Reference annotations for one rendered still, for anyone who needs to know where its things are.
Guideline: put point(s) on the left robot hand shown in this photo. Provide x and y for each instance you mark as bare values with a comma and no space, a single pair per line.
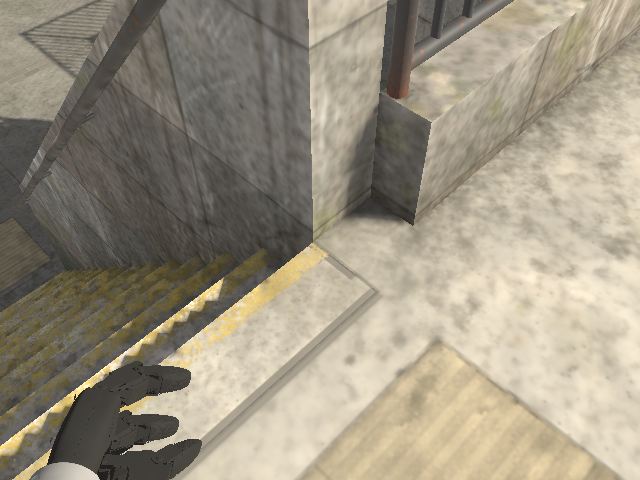
94,433

